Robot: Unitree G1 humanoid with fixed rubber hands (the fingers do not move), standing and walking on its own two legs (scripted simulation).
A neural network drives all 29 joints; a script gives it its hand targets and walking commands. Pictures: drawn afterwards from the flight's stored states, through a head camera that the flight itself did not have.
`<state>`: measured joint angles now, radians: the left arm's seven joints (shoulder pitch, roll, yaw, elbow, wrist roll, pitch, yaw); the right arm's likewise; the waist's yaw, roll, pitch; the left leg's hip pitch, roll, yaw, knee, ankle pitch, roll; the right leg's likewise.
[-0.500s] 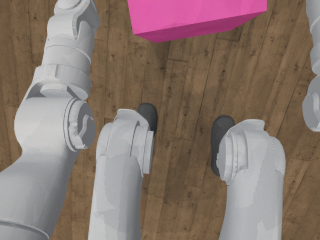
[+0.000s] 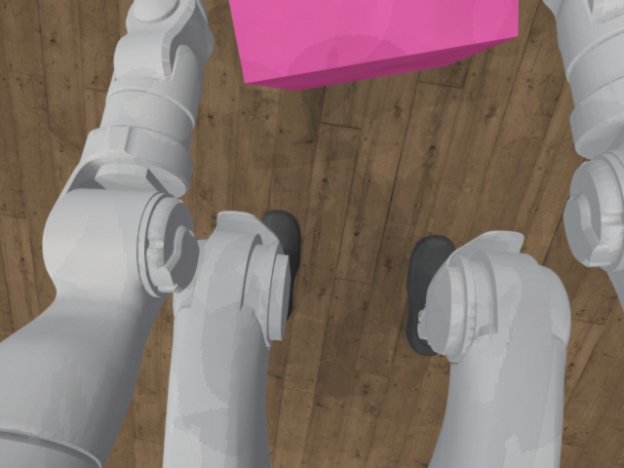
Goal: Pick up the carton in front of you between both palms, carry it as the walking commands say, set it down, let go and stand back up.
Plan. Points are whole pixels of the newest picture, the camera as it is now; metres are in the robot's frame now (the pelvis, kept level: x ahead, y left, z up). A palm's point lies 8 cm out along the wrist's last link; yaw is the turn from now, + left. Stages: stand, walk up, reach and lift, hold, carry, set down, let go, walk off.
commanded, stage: reach and lift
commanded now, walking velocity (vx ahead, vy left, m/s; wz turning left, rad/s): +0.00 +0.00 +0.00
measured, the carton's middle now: out of the picture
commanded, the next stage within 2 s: none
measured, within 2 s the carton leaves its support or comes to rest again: leaves its support in 0.40 s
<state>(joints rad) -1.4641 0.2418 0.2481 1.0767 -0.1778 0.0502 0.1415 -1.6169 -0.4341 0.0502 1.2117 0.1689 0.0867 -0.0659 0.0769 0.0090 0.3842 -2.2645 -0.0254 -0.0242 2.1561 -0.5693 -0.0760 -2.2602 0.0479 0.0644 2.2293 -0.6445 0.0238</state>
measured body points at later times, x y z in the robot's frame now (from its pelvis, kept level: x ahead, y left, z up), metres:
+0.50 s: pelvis +0.01 +0.00 +0.00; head +0.37 -0.03 +0.26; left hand +0.56 +0.17 -0.14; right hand +0.58 -0.14 -0.16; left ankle +0.12 +0.14 -0.34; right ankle +0.09 -0.12 -0.34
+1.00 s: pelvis -0.02 +0.01 +0.11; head +0.26 -0.01 +0.46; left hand +0.50 +0.16 +0.04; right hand +0.51 -0.14 +0.04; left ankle +0.12 +0.15 -0.34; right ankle +0.09 -0.12 -0.34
